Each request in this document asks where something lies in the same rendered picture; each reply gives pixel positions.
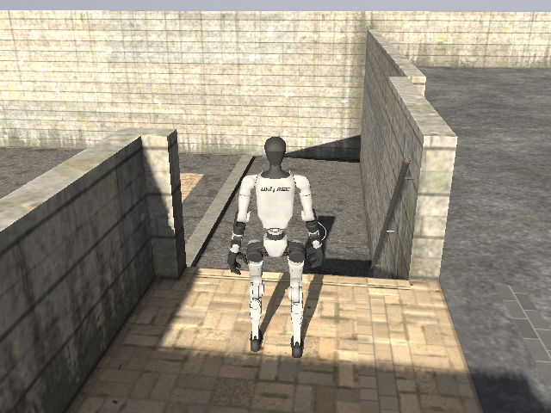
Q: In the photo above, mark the left robot forearm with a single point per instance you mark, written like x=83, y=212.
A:
x=237, y=234

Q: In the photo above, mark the left robot upper arm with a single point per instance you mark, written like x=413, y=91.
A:
x=244, y=198

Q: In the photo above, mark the right robot forearm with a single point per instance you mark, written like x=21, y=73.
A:
x=313, y=231

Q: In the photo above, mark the robot torso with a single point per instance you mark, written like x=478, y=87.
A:
x=275, y=208

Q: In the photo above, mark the robot right hand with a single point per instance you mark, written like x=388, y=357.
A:
x=319, y=255

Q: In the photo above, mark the left robot shin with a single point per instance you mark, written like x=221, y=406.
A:
x=255, y=313

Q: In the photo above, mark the right robot upper arm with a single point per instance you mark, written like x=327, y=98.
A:
x=306, y=198

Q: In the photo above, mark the robot left hand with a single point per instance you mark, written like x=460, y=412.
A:
x=232, y=261

